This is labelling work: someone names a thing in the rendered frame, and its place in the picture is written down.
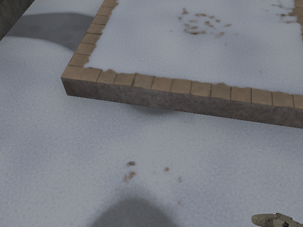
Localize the right robot hand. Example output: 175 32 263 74
251 213 303 227

